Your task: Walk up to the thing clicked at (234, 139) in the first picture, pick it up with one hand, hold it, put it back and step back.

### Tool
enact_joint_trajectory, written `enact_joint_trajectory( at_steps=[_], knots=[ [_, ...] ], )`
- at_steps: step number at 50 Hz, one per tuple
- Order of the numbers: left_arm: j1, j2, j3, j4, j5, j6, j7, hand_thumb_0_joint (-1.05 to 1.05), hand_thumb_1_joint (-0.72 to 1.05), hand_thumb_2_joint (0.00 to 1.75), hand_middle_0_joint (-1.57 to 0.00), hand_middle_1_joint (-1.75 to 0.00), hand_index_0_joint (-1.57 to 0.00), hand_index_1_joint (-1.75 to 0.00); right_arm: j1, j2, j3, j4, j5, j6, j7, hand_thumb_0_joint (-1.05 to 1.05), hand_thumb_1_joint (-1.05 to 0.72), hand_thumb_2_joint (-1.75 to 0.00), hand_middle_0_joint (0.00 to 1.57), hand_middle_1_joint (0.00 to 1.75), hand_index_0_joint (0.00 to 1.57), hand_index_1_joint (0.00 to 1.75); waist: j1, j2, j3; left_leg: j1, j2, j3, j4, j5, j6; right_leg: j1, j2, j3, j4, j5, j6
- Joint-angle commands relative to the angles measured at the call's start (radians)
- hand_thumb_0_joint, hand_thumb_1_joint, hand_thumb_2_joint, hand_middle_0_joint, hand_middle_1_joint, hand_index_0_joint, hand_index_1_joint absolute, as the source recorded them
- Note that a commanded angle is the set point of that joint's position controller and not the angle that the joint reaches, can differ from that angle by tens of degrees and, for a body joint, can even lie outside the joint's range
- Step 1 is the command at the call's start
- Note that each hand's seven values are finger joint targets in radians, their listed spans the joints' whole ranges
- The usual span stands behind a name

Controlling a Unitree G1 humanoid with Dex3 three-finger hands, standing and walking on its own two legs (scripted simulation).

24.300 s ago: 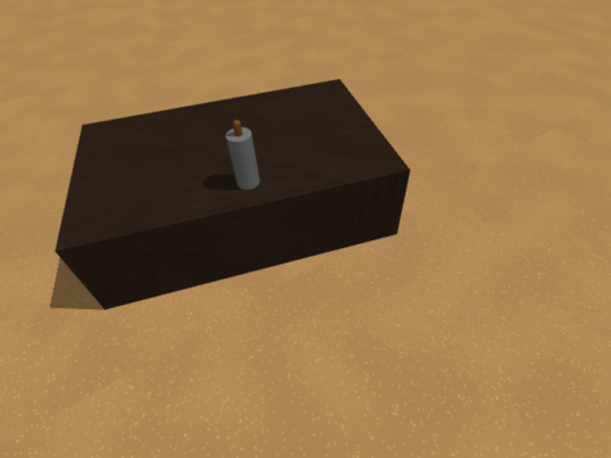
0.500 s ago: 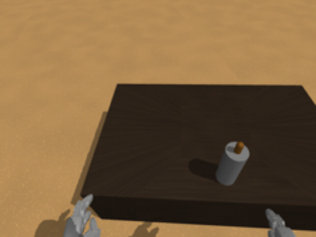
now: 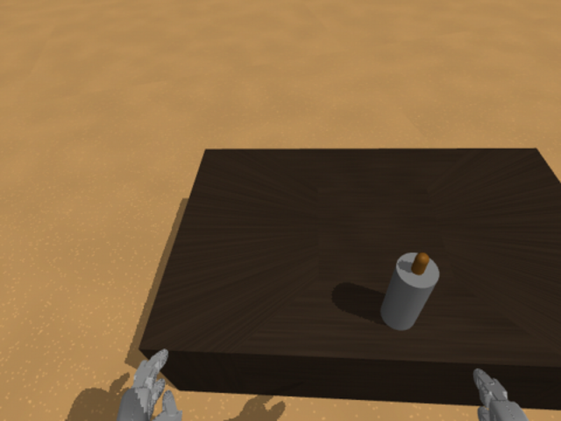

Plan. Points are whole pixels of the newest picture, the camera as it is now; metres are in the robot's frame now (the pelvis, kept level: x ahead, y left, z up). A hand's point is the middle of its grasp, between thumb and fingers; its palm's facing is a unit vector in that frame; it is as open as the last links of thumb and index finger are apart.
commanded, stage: home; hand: right
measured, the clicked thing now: (409, 288) +0.47 -0.22 -0.23
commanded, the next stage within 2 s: stand in 1.64 s
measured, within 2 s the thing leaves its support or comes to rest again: neither
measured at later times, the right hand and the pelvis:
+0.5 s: hand out of the picture +0.15 -0.17 -0.05, palm faces +0.05 +0.98 -0.20, open 17.6 cm; pelvis +0.00 +0.01 +0.00, yaw +0 degrees
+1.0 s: hand out of the picture +0.15 -0.17 -0.06, palm faces +0.01 +0.97 -0.25, open 17.6 cm; pelvis -0.01 +0.01 +0.00, yaw +0 degrees
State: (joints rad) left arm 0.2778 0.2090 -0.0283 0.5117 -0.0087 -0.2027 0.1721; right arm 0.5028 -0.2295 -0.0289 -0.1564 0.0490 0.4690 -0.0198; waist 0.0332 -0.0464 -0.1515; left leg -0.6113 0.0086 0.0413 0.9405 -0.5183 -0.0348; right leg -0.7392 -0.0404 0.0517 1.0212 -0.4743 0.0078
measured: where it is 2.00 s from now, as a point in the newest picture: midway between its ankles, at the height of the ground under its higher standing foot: outside the picture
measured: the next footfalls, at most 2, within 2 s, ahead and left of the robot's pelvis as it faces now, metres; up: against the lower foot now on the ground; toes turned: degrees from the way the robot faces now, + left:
none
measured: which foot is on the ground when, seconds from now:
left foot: down 0.00-1.00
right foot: down 0.00-1.00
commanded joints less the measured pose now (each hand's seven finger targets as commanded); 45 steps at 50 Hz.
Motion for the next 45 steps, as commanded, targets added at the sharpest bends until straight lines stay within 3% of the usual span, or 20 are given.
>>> enact_joint_trajectory(
  at_steps=[1, 6, 9, 15, 22, 24, 31, 37, 45],
  knots=[
    [-0.065, 0.132, 0.059, -0.157, -0.001, -0.057, 0.017, 0.00, 0.90, 0.91, -0.20, -0.30, -0.20, -0.30, -0.002, -0.088, -0.061, -0.190, -0.005, -0.047, -0.007, 0.00, 0.61, -0.02, 0.05, 0.04, 0.05, 0.04, -0.004, -0.028, -0.118, -0.004, -0.044, 0.046, -0.120, 0.271, 0.031, 0.207, 0.014, -0.001, -0.165, 0.291, -0.010],
    [-0.065, 0.131, 0.057, -0.157, -0.001, -0.057, 0.019, 0.00, 0.90, 0.90, -0.20, -0.30, -0.20, -0.30, -0.007, -0.091, -0.061, -0.186, -0.003, -0.045, -0.008, 0.00, 0.61, -0.01, 0.04, 0.04, 0.04, 0.04, 0.005, -0.007, -0.112, -0.005, -0.040, 0.037, -0.136, 0.265, 0.027, 0.194, 0.021, -0.012, -0.159, 0.261, -0.017],
    [-0.069, 0.131, 0.058, -0.157, -0.001, -0.058, 0.018, 0.00, 0.90, 0.90, -0.20, -0.30, -0.20, -0.30, -0.005, -0.094, -0.061, -0.182, -0.007, -0.048, -0.009, 0.00, 0.61, -0.01, 0.04, 0.04, 0.04, 0.04, -0.005, -0.021, -0.093, -0.009, -0.041, 0.040, -0.135, 0.236, 0.031, 0.183, 0.020, -0.010, -0.172, 0.236, -0.012],
    [-0.065, 0.132, 0.057, -0.155, 0.000, -0.057, 0.016, 0.00, 0.90, 0.90, -0.20, -0.30, -0.20, -0.30, -0.009, -0.084, -0.055, -0.187, -0.004, -0.050, -0.008, 0.00, 0.60, -0.02, 0.05, 0.04, 0.05, 0.04, 0.003, -0.018, -0.112, -0.006, -0.039, 0.037, -0.129, 0.277, 0.029, 0.197, 0.019, -0.012, -0.158, 0.276, -0.015],
    [-0.077, 0.132, 0.054, -0.159, 0.002, -0.057, 0.017, 0.00, 0.90, 0.90, -0.20, -0.30, -0.20, -0.30, -0.029, -0.091, -0.059, -0.192, -0.003, -0.054, -0.007, 0.00, 0.58, -0.04, 0.05, 0.05, 0.05, 0.05, 0.002, -0.017, -0.082, -0.031, -0.041, 0.033, -0.144, 0.197, 0.031, 0.176, 0.019, -0.013, -0.170, 0.188, -0.016],
    [-0.074, 0.129, 0.055, -0.157, 0.002, -0.057, 0.019, 0.00, 0.90, 0.90, -0.20, -0.30, -0.20, -0.30, -0.006, -0.098, -0.068, -0.189, -0.003, -0.056, -0.009, 0.00, 0.60, -0.02, 0.05, 0.04, 0.05, 0.04, -0.007, -0.018, -0.104, -0.011, -0.039, 0.034, -0.139, 0.233, 0.031, 0.184, 0.021, -0.015, -0.160, 0.229, -0.015],
    [-0.063, 0.135, 0.059, -0.153, 0.000, -0.058, 0.020, 0.00, 0.90, 0.90, -0.20, -0.30, -0.20, -0.30, -0.014, -0.103, -0.067, -0.176, -0.002, -0.056, -0.006, 0.00, 0.60, -0.02, 0.05, 0.04, 0.05, 0.04, 0.006, 0.009, -0.116, -0.010, -0.040, 0.032, -0.141, 0.250, 0.027, 0.186, 0.022, -0.017, -0.156, 0.239, -0.019],
    [-0.082, 0.129, 0.050, -0.157, -0.001, -0.060, 0.022, 0.00, 0.90, 0.90, -0.20, -0.30, -0.20, -0.30, -0.015, -0.101, -0.067, -0.167, 0.003, -0.054, -0.008, 0.00, 0.59, -0.03, 0.05, 0.04, 0.05, 0.04, 0.006, 0.015, -0.069, -0.022, -0.035, 0.024, -0.162, 0.208, 0.024, 0.160, 0.025, -0.026, -0.153, 0.184, -0.021],
    [-0.073, 0.132, 0.056, -0.150, 0.002, -0.061, 0.022, 0.00, 0.90, 0.90, -0.20, -0.30, -0.20, -0.30, 0.004, -0.098, -0.066, -0.172, 0.001, -0.057, -0.008, 0.00, 0.57, -0.04, 0.05, 0.05, 0.05, 0.05, 0.005, 0.001, -0.102, -0.010, -0.035, 0.025, -0.153, 0.229, 0.026, 0.176, 0.025, -0.025, -0.150, 0.208, -0.022]
  ],
)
